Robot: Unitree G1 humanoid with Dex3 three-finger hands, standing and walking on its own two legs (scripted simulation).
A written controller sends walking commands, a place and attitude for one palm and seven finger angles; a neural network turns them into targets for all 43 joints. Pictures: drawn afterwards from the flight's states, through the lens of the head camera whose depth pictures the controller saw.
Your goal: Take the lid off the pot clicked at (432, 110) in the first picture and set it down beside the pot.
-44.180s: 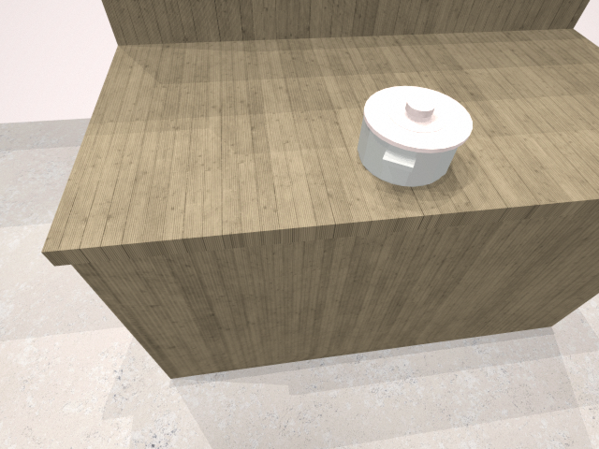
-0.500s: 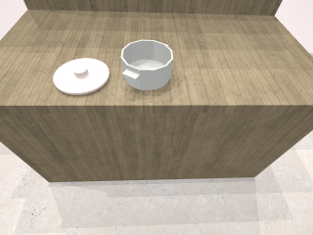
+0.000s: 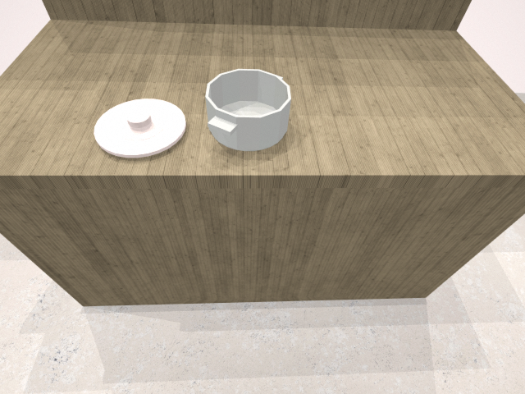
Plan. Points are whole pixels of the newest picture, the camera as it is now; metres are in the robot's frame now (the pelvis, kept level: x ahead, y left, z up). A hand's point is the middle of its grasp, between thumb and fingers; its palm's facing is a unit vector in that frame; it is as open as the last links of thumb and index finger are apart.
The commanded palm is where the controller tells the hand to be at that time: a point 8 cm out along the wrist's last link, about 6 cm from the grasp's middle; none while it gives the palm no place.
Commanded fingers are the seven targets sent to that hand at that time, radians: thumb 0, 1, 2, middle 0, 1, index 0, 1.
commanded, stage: let the arm hang, fingers relaxed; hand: left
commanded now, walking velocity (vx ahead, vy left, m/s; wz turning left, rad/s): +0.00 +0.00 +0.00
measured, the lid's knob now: (138, 118) +0.62 +0.30 +0.04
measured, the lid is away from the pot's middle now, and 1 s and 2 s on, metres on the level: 0.23 0.23 0.23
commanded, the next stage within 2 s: look to check the result in 0.16 s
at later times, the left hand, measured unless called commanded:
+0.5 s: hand out of the picture +0.02 +0.18 -0.18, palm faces +0.06 -0.98 -0.19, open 7.3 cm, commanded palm none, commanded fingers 0.00 0.90 0.90 -0.20 -0.30 -0.20 -0.30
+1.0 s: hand out of the picture +0.02 +0.18 -0.18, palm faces +0.06 -0.98 -0.20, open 7.3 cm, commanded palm none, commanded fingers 0.00 0.90 0.90 -0.20 -0.30 -0.20 -0.30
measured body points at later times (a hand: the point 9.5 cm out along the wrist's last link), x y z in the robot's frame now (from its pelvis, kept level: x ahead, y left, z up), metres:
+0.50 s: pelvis -0.01 +0.00 +0.00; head +0.03 +0.01 +0.45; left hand +0.02 +0.23 -0.16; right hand -0.03 -0.21 -0.15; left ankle -0.08 +0.13 -0.73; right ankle -0.01 -0.13 -0.73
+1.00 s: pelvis -0.01 +0.00 +0.00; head +0.03 +0.01 +0.45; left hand +0.02 +0.23 -0.16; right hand -0.02 -0.21 -0.15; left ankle -0.08 +0.13 -0.73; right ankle -0.01 -0.13 -0.73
